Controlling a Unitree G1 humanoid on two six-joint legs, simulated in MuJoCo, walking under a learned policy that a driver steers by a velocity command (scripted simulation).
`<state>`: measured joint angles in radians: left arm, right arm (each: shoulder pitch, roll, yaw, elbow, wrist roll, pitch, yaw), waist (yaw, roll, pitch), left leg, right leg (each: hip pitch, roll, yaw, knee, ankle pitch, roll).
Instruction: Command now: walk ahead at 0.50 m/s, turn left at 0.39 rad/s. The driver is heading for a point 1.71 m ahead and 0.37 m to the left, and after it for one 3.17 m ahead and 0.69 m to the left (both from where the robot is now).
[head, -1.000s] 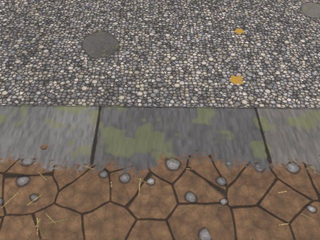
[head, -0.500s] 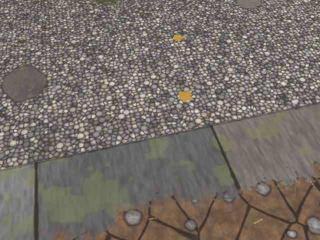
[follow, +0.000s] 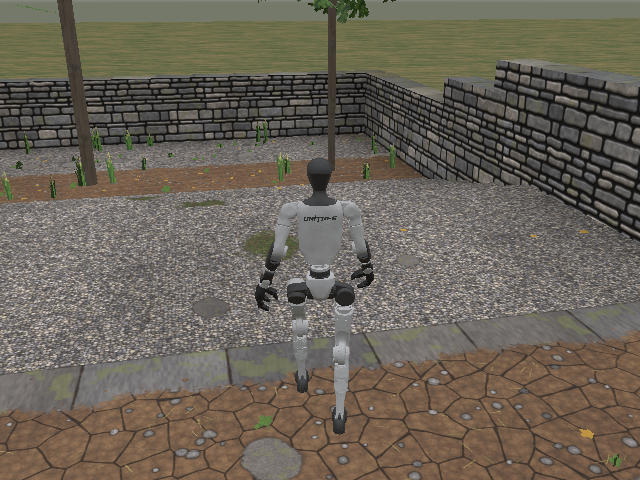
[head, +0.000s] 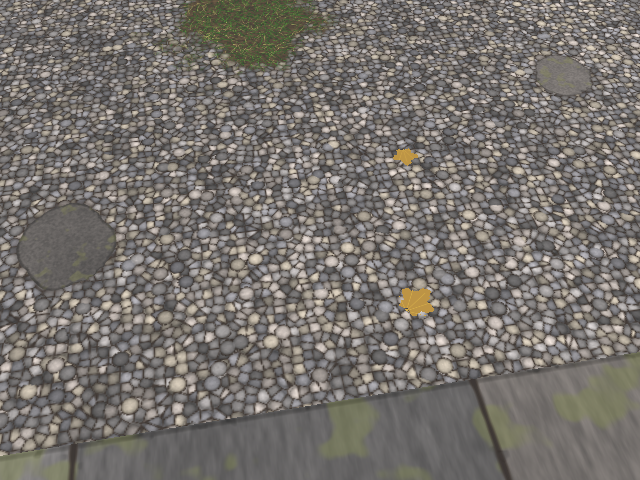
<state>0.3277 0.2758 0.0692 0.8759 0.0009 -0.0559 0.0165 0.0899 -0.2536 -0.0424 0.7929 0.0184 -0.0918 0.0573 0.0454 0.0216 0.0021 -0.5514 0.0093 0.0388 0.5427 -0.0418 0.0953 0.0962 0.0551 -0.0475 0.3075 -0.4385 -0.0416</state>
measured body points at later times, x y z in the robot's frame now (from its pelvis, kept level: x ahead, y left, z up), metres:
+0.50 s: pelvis +0.29 +0.01 +0.00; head +0.32 +0.02 +0.45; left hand +0.46 +0.30 -0.06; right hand +0.40 -0.26 -0.11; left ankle +0.14 +0.09 -0.72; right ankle +0.44 -0.07 -0.72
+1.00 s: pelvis +0.52 +0.13 +0.00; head +0.55 +0.15 +0.45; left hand +0.37 +0.37 -0.13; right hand +0.84 +0.04 -0.06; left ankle +0.57 +0.27 -0.72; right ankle +0.44 -0.07 -0.71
